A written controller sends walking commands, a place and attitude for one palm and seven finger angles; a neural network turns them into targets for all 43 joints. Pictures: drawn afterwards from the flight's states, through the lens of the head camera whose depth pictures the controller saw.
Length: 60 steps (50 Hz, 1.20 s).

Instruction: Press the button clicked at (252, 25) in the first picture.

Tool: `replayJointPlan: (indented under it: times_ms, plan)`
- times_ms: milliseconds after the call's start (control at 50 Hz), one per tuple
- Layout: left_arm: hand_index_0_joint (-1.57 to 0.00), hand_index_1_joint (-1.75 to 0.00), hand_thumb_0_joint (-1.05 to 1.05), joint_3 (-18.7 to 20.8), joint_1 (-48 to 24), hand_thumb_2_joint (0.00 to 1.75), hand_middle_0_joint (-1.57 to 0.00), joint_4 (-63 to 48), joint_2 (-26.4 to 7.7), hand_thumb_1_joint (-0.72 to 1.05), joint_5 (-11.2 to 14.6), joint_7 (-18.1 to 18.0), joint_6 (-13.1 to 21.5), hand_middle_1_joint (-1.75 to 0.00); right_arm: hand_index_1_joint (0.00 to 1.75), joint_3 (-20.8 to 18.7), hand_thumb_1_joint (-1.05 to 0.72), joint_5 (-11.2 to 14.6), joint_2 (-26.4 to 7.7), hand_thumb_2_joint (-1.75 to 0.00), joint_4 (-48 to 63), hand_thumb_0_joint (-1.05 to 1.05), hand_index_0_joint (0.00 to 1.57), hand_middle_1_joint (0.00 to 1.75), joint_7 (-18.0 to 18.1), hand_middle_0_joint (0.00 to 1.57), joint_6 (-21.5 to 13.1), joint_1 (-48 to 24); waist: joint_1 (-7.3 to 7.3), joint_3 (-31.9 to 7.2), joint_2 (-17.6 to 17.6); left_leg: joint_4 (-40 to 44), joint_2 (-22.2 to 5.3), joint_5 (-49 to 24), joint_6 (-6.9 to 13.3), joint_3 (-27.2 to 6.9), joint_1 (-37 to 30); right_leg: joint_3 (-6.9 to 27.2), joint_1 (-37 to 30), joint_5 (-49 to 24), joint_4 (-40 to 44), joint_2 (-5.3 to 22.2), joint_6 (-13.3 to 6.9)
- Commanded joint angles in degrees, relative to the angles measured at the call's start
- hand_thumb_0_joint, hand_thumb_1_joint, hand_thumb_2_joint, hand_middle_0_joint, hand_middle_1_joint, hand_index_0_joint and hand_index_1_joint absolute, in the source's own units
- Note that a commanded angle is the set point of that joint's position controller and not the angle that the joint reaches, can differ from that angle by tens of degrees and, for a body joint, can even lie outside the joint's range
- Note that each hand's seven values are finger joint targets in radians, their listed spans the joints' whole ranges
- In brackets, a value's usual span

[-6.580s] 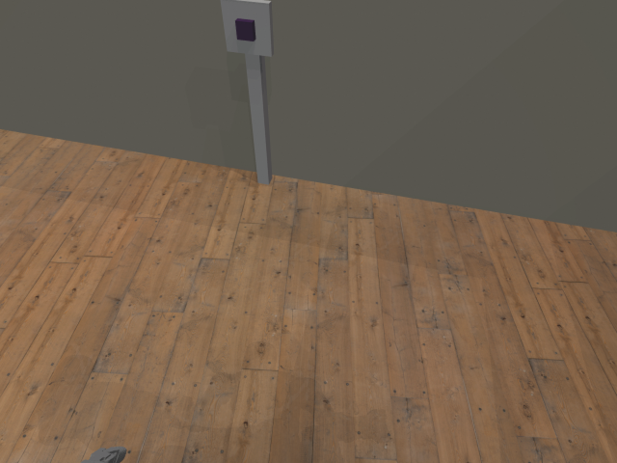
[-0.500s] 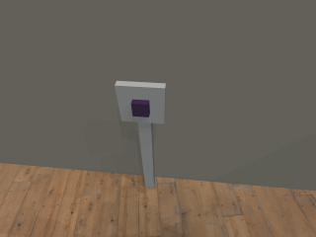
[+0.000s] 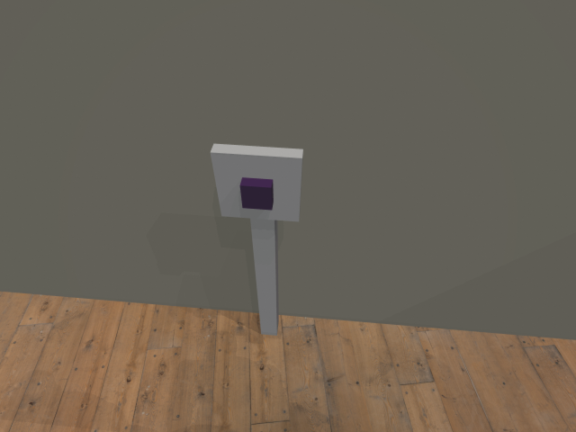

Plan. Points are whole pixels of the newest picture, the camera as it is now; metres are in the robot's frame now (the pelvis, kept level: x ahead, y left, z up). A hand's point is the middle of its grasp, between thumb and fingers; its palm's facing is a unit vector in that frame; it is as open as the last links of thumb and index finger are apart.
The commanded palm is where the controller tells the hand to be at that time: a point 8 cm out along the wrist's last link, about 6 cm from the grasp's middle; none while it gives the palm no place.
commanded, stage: look again from close up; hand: left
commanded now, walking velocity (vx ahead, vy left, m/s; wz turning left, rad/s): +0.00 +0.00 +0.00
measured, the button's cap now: (257, 192) +0.57 +0.09 -0.02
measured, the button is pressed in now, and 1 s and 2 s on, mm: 0 0 0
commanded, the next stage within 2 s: shuffle to correct the standing spot in 0.36 s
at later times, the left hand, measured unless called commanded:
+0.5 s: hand out of the picture +0.02 +0.13 -0.17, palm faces +0.04 -0.99 -0.17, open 7.3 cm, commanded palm none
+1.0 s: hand out of the picture +0.05 +0.09 -0.18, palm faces +0.06 -0.98 -0.18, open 7.3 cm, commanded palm none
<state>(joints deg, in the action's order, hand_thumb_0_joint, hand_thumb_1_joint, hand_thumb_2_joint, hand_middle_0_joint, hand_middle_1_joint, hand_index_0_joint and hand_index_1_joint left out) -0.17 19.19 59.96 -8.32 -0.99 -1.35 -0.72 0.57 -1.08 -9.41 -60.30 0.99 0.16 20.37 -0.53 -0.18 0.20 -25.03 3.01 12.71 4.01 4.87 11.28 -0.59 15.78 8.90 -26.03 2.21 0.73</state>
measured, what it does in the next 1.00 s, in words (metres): shifts its weight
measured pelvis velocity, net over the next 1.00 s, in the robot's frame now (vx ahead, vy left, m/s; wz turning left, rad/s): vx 0.07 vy -0.07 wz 0.01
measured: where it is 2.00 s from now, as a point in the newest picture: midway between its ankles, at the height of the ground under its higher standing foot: outside the picture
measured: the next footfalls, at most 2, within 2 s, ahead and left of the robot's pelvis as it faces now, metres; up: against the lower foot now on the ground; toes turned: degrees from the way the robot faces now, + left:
none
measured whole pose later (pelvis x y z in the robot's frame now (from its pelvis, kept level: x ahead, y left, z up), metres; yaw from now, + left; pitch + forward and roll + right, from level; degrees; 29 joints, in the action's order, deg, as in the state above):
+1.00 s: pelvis +0.07 -0.07 +0.00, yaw +1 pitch +1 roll +1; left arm 0.6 18.9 62.1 -7.5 -0.4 -2.7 0.8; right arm 0.0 0.0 -7.4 -62.5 3.1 -0.8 16.6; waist 0.0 1.1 1.2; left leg -26.8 -3.0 17.8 -1.6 2.6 8.5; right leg -3.8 12.1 15.4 -26.6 -3.4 -4.6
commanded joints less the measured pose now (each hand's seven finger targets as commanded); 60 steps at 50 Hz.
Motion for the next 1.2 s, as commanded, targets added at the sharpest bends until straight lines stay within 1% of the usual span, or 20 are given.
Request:
replayJointPlan:
  times_ms: [0,260,420,500,540,600,640,700,740,760,800,820,860,920,1020,1080,1120,1140,1160,1180]
  plan:
    - [-0.20,-0.30,0.00,0.7,2.4,0.90,-0.20,-1.8,-5.0,0.90,0.0,-0.6,1.5,-0.30,0.30,-1.2,-0.90,0.3,-6.0,-0.90,2.6,0.00,0.20,0.30,0.4,0.20,-1.6,0.7,0.59,5.2,0.2,10.7,-9.0,10.5,-1.2,-10.8,8.6,4.4,-3.5,3.3,3.8,3.0,-2.9]
    - [-0.20,-0.30,0.00,0.2,2.3,0.90,-0.20,0.5,-4.3,0.90,0.3,-0.8,2.3,-0.30,0.30,-0.5,-0.90,0.6,-4.0,-0.90,-0.6,0.00,0.20,0.30,0.8,0.20,-2.3,1.1,0.17,3.2,0.9,7.2,-8.4,-1.2,-2.0,-7.7,3.3,5.5,-4.5,-1.6,5.7,3.8,-3.0]
    - [-0.20,-0.30,0.00,0.2,2.4,0.90,-0.20,1.2,-4.4,0.90,0.4,-0.9,2.4,-0.30,0.30,-0.4,-0.90,0.6,-3.6,-0.90,-1.6,0.00,0.20,0.30,0.9,0.20,-2.2,0.5,0.32,3.3,-0.1,6.8,-8.5,-3.0,-2.3,-7.1,2.6,5.5,-5.6,-3.0,6.4,3.9,-3.2]
    - [-0.20,-0.30,0.00,0.5,2.6,0.90,-0.20,1.5,-4.6,0.90,0.2,-0.5,2.0,-0.30,0.30,-0.7,-0.90,0.2,-4.3,-0.90,-2.1,0.00,0.20,0.30,0.9,0.20,-2.0,1.1,0.30,4.7,0.5,7.0,-9.0,5.8,-2.0,-7.5,3.2,4.8,-3.9,5.9,5.8,2.7,-3.5]
    - [-0.20,-0.30,0.00,1.1,2.6,0.90,-0.20,0.7,-4.5,0.90,-0.2,-0.1,1.4,-0.30,0.30,-1.2,-0.90,-0.1,-5.0,-0.90,-1.7,0.00,0.20,0.30,1.0,0.20,-1.7,1.0,0.29,6.7,-0.9,8.9,-10.1,14.1,-1.3,-9.1,5.6,4.0,-1.6,11.4,4.2,1.6,-3.7]
    - [-0.20,-0.30,0.00,1.5,3.3,0.90,-0.20,-0.4,-4.1,0.90,-0.7,0.6,1.0,-0.30,0.30,-2.2,-0.90,-0.4,-6.7,-0.90,-0.9,0.00,0.20,0.30,1.1,0.20,-1.3,0.6,0.55,8.6,-2.9,11.9,-13.1,21.4,0.3,-12.4,7.5,1.5,0.7,12.9,0.3,-0.1,-3.7]
    - [-0.20,-0.30,0.00,1.8,3.8,0.90,-0.20,-1.1,-3.6,0.90,-0.9,1.0,0.9,-0.30,0.30,-2.6,-0.90,-0.4,-7.2,-0.90,-0.2,0.00,0.20,0.30,1.2,0.20,-1.5,0.4,0.72,9.3,-4.0,12.1,-14.2,21.7,1.2,-13.4,8.1,0.9,1.4,11.2,-1.7,-0.5,-3.9]
    - [-0.20,-0.30,0.00,2.2,5.3,0.90,-0.20,-1.4,-3.5,0.90,-0.9,1.3,1.3,-0.30,0.30,-2.9,-0.90,-0.4,-6.7,-0.90,0.3,0.00,0.20,0.30,1.4,0.20,-1.8,0.8,1.01,8.8,-1.8,9.3,-14.0,17.1,1.6,-12.5,7.5,2.1,0.9,9.2,-1.2,-0.1,-4.4]
    - [-0.20,-0.30,0.00,2.2,6.7,0.90,-0.20,-1.0,-3.4,0.90,-0.6,0.9,2.0,-0.30,0.30,-2.2,-0.90,-0.2,-5.1,-0.90,0.2,0.00,0.20,0.30,1.5,0.20,-2.5,1.0,1.45,6.3,-0.1,3.8,-11.2,5.8,0.4,-8.3,7.1,5.3,-3.1,1.5,1.0,1.8,-4.9]
    - [-0.20,-0.30,0.00,2.2,7.6,0.90,-0.20,-0.3,-4.2,0.90,-0.4,0.5,2.5,-0.30,0.30,-1.7,-0.90,0.1,-3.6,-0.90,0.0,0.00,0.20,0.30,1.6,0.20,-2.8,1.7,1.34,4.3,3.0,-0.9,-8.5,0.3,-0.9,-4.5,7.1,8.2,-6.5,-6.4,2.4,4.1,-5.4]
    - [-0.20,-0.30,0.00,2.2,8.4,0.90,-0.20,1.1,-5.7,0.90,0.2,-0.4,3.2,-0.30,0.30,-0.9,-0.90,0.5,-1.2,-0.90,-0.6,0.00,0.20,0.30,1.8,0.20,-2.6,2.9,0.25,1.8,8.8,-5.2,-5.6,1.4,-3.4,-1.0,6.8,12.1,-10.9,-29.4,4.2,9.2,-6.0]
    - [-0.20,-0.30,0.00,2.0,7.7,0.90,-0.20,1.2,-5.7,0.90,0.5,-0.8,3.6,-0.30,0.30,-0.7,-0.90,0.7,-0.7,-0.90,-1.0,0.00,0.20,0.30,1.9,0.20,-2.4,3.3,-0.14,0.6,8.3,-4.3,-5.9,1.6,-3.9,-1.9,5.3,11.0,-12.0,-41.3,3.2,9.7,-5.5]
    - [-0.20,-0.30,0.00,1.8,6.2,0.90,-0.20,0.8,-6.2,0.90,0.8,-1.4,3.4,-0.30,0.30,-0.9,-0.90,1.2,-0.9,-0.90,-1.6,0.00,0.20,0.30,2.1,0.20,-2.1,3.4,-0.25,-1.9,4.3,-1.4,-6.7,-3.3,-4.2,-2.6,3.2,8.3,-14.7,-49.5,0.4,8.7,-4.0]
    - [-0.20,-0.30,0.00,2.1,5.6,0.90,-0.20,-0.1,-7.0,0.90,0.7,-2.1,2.9,-0.30,0.30,-1.3,-0.90,1.3,-1.6,-0.90,-1.2,0.00,0.20,0.30,2.4,0.20,-1.5,2.5,0.39,-2.9,0.8,-1.2,-7.6,-11.1,-4.3,-2.3,1.2,7.1,-15.3,-49.7,-0.8,7.6,-2.0]
    - [-0.20,-0.30,0.00,2.7,4.3,0.90,-0.20,-0.5,-7.8,0.90,0.3,-2.3,2.1,-0.30,0.30,-2.2,-0.90,1.1,-2.4,-0.90,0.1,0.00,0.20,0.30,2.2,0.20,-0.4,0.8,0.73,-3.1,1.1,-3.0,-7.6,-8.6,-4.5,-1.7,1.3,8.2,-14.5,-45.2,-0.4,8.5,-2.7]
    - [-0.20,-0.30,0.00,2.5,2.0,0.90,-0.20,-1.1,-7.5,0.90,0.2,-2.1,1.8,-0.30,0.30,-2.2,-0.90,1.0,-2.5,-0.90,0.4,0.00,0.20,0.30,1.9,0.20,0.0,0.2,0.31,-2.1,3.9,-1.5,-7.7,-4.7,-4.4,-2.4,0.4,8.7,-11.3,-33.9,1.9,9.0,-4.3]
    - [-0.20,-0.30,0.00,2.2,0.0,0.90,-0.20,-2.1,-6.7,0.90,0.1,-1.9,1.7,-0.30,0.30,-2.2,-0.90,0.8,-2.8,-0.90,0.3,0.00,0.20,0.30,1.7,0.20,-0.1,-0.1,-0.13,-0.7,2.5,0.5,-8.8,-6.7,-4.0,-3.4,-2.1,7.6,-7.1,-22.0,3.5,7.1,-4.4]
    - [-0.20,-0.30,0.00,3.1,5.8,0.90,-0.20,-0.1,-9.5,0.90,0.4,-3.9,2.5,-0.30,0.30,-3.8,-0.90,1.3,-6.8,-0.90,4.6,0.00,0.20,0.30,1.3,0.20,-0.4,-6.9,2.27,2.0,0.4,-11.9,-7.2,5.3,-5.8,1.6,3.9,12.5,-8.0,-50.7,3.0,9.9,2.5]
    - [-0.20,-0.30,0.00,3.4,4.4,0.90,-0.20,-3.3,-12.5,0.90,-0.3,-3.4,3.1,-0.30,0.30,-3.3,-0.90,1.4,-3.0,-0.90,6.8,0.00,0.20,0.30,0.9,0.20,0.7,-3.8,0.58,-2.4,3.3,-16.4,-5.8,12.7,-4.0,-3.9,8.4,16.7,-10.9,-36.1,3.9,14.5,-1.2]
    - [-0.20,-0.30,0.00,2.3,2.4,0.90,-0.20,-3.4,-10.3,0.90,-0.4,-2.7,3.1,-0.30,0.30,-3.0,-0.90,1.2,-2.8,-0.90,6.7,0.00,0.20,0.30,0.7,0.20,1.0,-5.8,0.85,0.3,-2.0,-17.3,-6.3,13.7,-4.1,-5.3,6.8,16.7,-4.4,-20.0,6.7,14.7,-7.1]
